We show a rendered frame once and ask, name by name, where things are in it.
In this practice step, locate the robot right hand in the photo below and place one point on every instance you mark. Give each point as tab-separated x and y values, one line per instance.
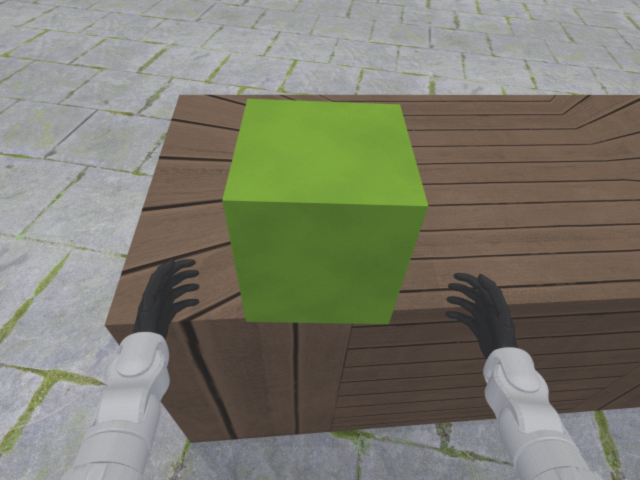
492	324

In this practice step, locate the robot left forearm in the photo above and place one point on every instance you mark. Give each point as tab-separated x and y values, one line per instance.
120	435

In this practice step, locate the robot left hand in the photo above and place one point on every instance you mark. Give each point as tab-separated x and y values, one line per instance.
156	309

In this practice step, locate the carton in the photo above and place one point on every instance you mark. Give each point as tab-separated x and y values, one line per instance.
324	205

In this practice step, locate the pedestal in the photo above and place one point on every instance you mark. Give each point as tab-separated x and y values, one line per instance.
539	193

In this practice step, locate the robot right forearm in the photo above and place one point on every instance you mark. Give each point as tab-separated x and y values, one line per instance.
531	431

